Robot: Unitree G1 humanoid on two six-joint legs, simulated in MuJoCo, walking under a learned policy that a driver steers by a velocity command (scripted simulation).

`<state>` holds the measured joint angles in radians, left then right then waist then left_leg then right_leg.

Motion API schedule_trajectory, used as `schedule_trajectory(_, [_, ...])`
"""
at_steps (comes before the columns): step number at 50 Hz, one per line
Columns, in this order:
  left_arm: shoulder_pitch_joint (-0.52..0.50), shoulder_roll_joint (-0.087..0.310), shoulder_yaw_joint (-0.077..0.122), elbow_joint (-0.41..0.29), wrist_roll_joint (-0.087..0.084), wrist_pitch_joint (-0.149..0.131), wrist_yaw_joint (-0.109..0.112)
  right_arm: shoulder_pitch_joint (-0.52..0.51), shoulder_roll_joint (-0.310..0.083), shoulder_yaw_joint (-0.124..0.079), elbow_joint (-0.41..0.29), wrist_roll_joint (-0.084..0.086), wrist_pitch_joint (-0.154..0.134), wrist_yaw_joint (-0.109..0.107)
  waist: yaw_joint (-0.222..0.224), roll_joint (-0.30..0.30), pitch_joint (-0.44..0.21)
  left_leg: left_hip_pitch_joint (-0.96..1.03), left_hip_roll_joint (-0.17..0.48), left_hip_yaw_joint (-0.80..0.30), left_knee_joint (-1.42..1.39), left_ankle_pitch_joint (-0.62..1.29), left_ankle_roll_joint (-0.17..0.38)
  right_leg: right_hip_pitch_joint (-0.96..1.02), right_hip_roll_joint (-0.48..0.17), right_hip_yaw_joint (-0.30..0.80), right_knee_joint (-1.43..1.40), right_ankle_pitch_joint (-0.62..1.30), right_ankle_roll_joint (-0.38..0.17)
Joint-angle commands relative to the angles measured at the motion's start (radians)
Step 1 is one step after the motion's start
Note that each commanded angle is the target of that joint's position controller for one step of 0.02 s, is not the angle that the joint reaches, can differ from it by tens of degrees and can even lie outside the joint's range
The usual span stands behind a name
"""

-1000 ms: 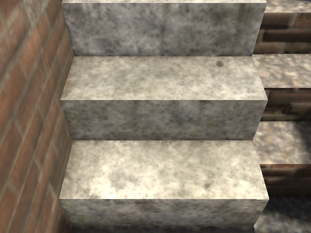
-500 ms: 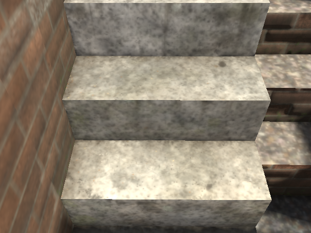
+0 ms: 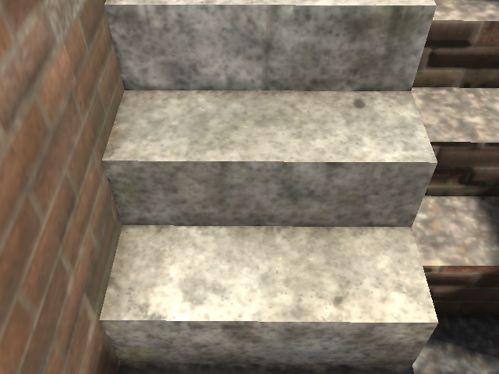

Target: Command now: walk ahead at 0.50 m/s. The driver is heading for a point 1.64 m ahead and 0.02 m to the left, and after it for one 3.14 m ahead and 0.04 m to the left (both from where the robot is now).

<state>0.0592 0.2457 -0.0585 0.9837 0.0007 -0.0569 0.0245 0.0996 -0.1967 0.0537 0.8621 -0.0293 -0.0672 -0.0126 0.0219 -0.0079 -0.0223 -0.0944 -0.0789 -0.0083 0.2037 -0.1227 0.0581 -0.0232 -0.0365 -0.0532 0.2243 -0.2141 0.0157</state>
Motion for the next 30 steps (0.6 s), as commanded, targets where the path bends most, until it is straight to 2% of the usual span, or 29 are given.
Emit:
schedule_trajectory(1, [-0.061,0.109,0.022,-0.057,0.000,-0.012,0.003,-0.059,-0.086,-0.019,-0.067,0.000,-0.014,-0.002,0.001,0.010,-0.068,0.082,0.176,-0.142,0.010,0.259,-0.040,-0.038,-0.127,0.085,-0.015,0.244,-0.027])
schedule_trajectory(30, [-0.059,0.111,0.025,-0.056,0.000,-0.012,0.003,-0.062,-0.089,-0.020,-0.063,0.001,-0.014,-0.002,0.002,0.009,-0.068,0.082,0.174,-0.147,0.008,0.261,-0.039,-0.031,-0.128,0.085,-0.019,0.249,-0.026])
